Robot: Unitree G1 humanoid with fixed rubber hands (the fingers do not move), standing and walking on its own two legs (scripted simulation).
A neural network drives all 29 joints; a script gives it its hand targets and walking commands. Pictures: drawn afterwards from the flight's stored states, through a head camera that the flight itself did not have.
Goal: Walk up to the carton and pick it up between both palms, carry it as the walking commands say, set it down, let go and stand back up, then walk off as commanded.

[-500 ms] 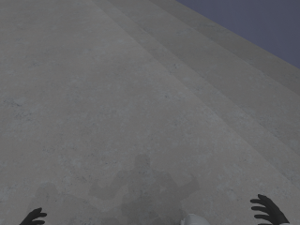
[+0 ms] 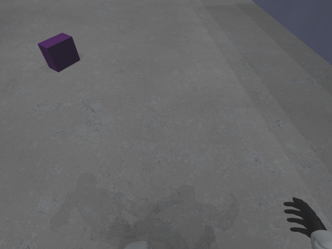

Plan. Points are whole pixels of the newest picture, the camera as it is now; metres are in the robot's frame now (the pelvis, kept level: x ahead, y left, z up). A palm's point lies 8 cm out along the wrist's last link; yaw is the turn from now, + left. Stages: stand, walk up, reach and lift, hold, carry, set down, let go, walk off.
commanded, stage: walk up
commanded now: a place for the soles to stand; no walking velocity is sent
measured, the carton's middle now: (60, 52) +1.87 +1.24 -0.62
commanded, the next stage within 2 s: none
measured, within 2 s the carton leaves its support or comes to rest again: neither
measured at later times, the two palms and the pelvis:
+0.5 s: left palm (19, 195) +0.22 +0.41 -0.04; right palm (244, 135) +0.49 -0.22 -0.08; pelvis +0.27 +0.05 +0.02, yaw +14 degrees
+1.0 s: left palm (30, 119) +0.51 +0.56 -0.08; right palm (197, 95) +0.70 -0.07 -0.09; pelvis +0.54 +0.23 +0.01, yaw +20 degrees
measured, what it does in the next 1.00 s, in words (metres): walks ahead, turning left: right foot, then left foot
